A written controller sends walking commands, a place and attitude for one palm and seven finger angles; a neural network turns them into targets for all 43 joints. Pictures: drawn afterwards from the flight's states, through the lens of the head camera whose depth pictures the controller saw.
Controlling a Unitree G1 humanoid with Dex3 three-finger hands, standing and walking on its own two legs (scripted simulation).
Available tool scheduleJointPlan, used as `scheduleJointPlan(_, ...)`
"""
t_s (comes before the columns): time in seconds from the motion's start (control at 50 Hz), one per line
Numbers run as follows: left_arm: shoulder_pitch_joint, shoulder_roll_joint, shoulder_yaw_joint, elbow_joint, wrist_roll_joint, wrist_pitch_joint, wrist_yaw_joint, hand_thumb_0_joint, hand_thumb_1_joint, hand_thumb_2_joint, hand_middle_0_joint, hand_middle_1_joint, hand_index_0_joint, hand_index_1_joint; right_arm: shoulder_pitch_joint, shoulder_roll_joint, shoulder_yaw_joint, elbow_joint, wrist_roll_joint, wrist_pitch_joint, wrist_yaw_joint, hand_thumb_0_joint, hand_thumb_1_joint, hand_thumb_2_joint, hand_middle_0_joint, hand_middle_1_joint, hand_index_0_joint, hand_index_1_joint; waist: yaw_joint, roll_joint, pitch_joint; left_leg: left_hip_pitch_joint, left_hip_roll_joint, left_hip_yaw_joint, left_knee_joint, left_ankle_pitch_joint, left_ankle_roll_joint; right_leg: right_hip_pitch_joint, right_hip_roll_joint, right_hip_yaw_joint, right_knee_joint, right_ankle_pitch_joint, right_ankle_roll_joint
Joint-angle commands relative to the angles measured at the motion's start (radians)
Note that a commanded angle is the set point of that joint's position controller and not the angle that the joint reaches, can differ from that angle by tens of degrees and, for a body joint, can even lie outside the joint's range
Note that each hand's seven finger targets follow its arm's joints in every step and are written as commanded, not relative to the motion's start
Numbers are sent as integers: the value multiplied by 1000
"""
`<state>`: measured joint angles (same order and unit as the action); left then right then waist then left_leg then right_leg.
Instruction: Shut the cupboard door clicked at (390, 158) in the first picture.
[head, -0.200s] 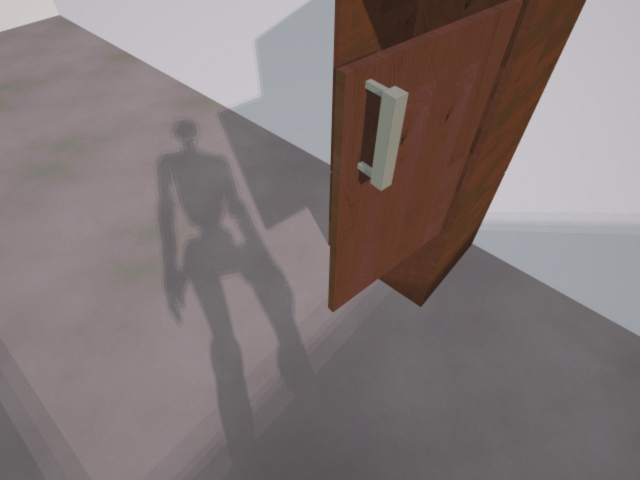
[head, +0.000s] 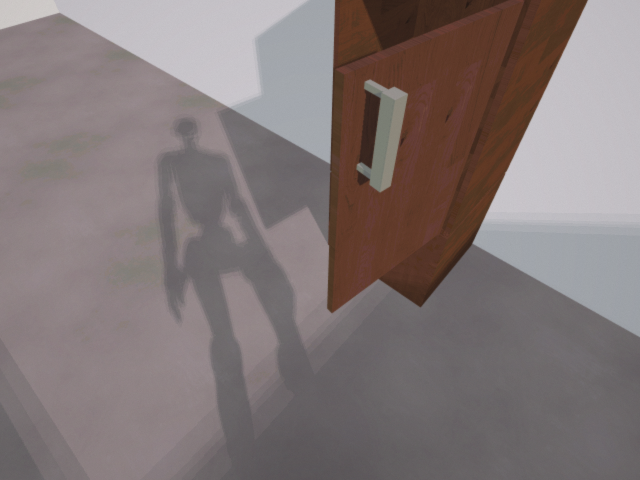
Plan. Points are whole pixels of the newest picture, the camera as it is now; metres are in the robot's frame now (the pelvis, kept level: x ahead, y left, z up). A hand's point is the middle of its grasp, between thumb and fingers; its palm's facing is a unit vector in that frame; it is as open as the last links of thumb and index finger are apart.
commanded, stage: stand and wait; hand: left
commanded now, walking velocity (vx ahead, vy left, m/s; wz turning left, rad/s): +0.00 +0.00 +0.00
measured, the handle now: (376, 137) +0.54 -0.05 +0.14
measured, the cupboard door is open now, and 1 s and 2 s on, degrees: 81 81 81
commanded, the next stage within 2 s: look at it before walking up in 0.08 s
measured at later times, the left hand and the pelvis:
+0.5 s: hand out of the picture -0.01 +0.15 -0.18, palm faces +0.05 -0.98 -0.17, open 7.4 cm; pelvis +0.01 +0.00 +0.00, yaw +0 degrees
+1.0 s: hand out of the picture +0.01 +0.17 -0.18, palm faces -0.01 -0.98 -0.19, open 7.4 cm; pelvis +0.00 +0.00 -0.01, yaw -5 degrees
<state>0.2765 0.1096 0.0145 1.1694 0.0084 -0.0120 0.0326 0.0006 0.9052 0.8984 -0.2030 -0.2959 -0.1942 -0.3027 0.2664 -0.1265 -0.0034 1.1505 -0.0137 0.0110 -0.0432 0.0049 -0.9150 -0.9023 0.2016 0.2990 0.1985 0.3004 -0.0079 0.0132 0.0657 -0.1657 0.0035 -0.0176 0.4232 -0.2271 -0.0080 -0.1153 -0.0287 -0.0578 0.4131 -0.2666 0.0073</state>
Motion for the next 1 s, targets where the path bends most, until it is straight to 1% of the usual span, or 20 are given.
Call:
scheduleJointPlan(0.0,85,97,18,-13,-4,-5,6,0,900,900,-200,-300,-200,-300,74,-83,-15,-13,-4,-10,-3,0,-900,-900,200,300,200,300,1,-14,27,-8,73,-40,-60,188,27,-44,-80,56,-89,135,-29)
scheduleJointPlan(0.04,84,97,18,-13,-4,-5,6,0,900,900,-200,-300,-200,-300,75,-83,-15,-11,-5,-10,-3,0,-900,-900,200,300,200,300,1,-8,23,-7,73,-40,-62,194,27,-38,-79,57,-87,142,-29)
scheduleJointPlan(0.08,92,101,20,-14,-4,-6,7,0,900,900,-200,-300,-200,-300,72,-87,-16,-13,-2,-10,-4,0,-900,-900,200,300,200,300,4,-19,17,2,75,-40,-57,206,28,-36,-77,54,-89,155,-29)
scheduleJointPlan(0.1,87,97,20,-14,-4,-6,7,0,900,900,-200,-300,-200,-300,75,-84,-15,-13,-4,-11,-4,0,-900,-900,200,300,200,300,0,-4,12,0,74,-40,-58,216,28,-27,-81,54,-85,169,-30)
scheduleJointPlan(0.14,86,96,20,-13,-4,-5,7,0,900,900,-200,-300,-200,-300,72,-84,-13,-10,-5,-11,-5,0,-900,-900,200,300,200,300,3,4,17,-1,74,-41,-62,215,27,-25,-80,53,-84,169,-30)
scheduleJointPlan(0.18,85,105,21,-16,-4,-6,6,0,900,900,-200,-300,-200,-300,72,-89,-14,-13,-1,-11,-5,0,-900,-900,200,300,200,300,4,-15,25,-3,77,-42,-63,216,27,-28,-78,47,-88,166,-29)
scheduleJointPlan(0.26,89,99,18,-13,-5,-5,6,0,900,900,-200,-300,-200,-300,70,-86,-13,-10,-4,-10,-5,0,-900,-900,200,300,200,300,3,-5,31,-2,73,-41,-64,204,27,-32,-79,55,-92,156,-30)
scheduleJointPlan(0.28,93,106,20,-14,-4,-6,6,0,900,900,-200,-300,-200,-300,72,-89,-14,-13,-1,-10,-5,0,-900,-900,200,300,200,300,5,-24,26,0,74,-41,-61,205,27,-31,-78,51,-94,159,-29)
scheduleJointPlan(0.3,87,100,20,-16,-4,-6,6,0,900,900,-200,-300,-200,-300,74,-87,-15,-12,-4,-11,-5,0,-900,-900,200,300,200,300,2,-11,21,-1,74,-40,-61,215,26,-20,-81,51,-90,174,-30)
scheduleJointPlan(0.42,85,101,20,-16,-4,-6,6,0,900,900,-200,-300,-200,-300,69,-87,-12,-9,-4,-11,-4,0,-900,-900,200,300,200,300,3,-9,33,-4,74,-39,-67,206,25,-25,-80,54,-93,165,-30)
scheduleJointPlan(0.44,88,101,20,-17,-4,-6,6,0,900,900,-200,-300,-200,-300,69,-88,-13,-10,-4,-12,-4,0,-900,-900,200,300,200,300,3,-5,23,2,73,-40,-66,214,26,-20,-81,54,-92,173,-30)
scheduleJointPlan(0.48,91,108,22,-17,-4,-8,6,0,900,900,-200,-300,-200,-300,71,-93,-13,-12,-1,-12,-5,0,-900,-900,200,300,200,300,6,-17,14,6,75,-41,-63,217,26,-14,-80,50,-94,181,-30)
scheduleJointPlan(0.6,87,104,20,-15,-4,-6,6,0,900,900,-200,-300,-200,-300,65,-88,-13,-11,-3,-12,-5,0,-900,-900,200,300,200,300,4,-3,24,6,74,-42,-66,220,27,-17,-82,51,-92,185,-29)
scheduleJointPlan(0.68,88,109,21,-17,-4,-7,6,0,900,900,-200,-300,-200,-300,67,-94,-13,-13,-1,-12,-5,0,-900,-900,200,300,200,300,5,-17,21,6,75,-42,-68,217,27,-15,-78,49,-95,176,-28)
scheduleJointPlan(0.72,85,102,19,-17,-4,-5,6,0,900,900,-200,-300,-200,-300,65,-93,-12,-11,-4,-14,-6,0,-900,-900,200,300,200,300,5,-1,21,9,75,-42,-70,222,27,-15,-78,54,-90,179,-28)
scheduleJointPlan(0.76,82,107,28,-22,-3,2,5,0,900,900,-200,-300,-200,-300,64,-100,-19,-14,-5,-9,-11,0,-900,-900,200,300,200,300,3,5,25,24,85,-26,-48,230,27,-39,-76,69,-73,212,-31)
scheduleJointPlan(0.82,55,131,52,-45,1,17,2,0,900,900,-200,-300,-200,-300,61,-118,-35,-29,-6,5,-17,0,-900,-900,200,300,200,300,-2,-14,25,13,100,0,-4,201,23,-73,-79,85,-31,240,-37)
scheduleJointPlan(0.9,19,155,76,-96,7,37,-9,0,900,900,-200,-300,-200,-300,41,-148,-57,-80,-9,18,-20,0,-900,-900,200,300,200,300,-6,-6,25,-11,128,10,20,112,28,-136,-61,110,25,188,-42)
scheduleJointPlan(0.94,8,153,83,-119,8,42,-14,0,900,900,-200,-300,-200,-300,26,-168,-67,-107,-11,18,-21,0,-900,-900,200,300,200,300,-6,38,13,2,157,-12,4,90,41,-179,-37,115,77,175,-38)
scheduleJointPlan(0.98,-3,150,88,-146,9,46,-21,0,900,900,-200,-300,-200,-300,25,-196,-78,-130,-11,16,-22,0,-900,-900,200,300,200,300,0,89,-17,12,213,-52,-31,74,69,-201,-1,85,156,124,-27)
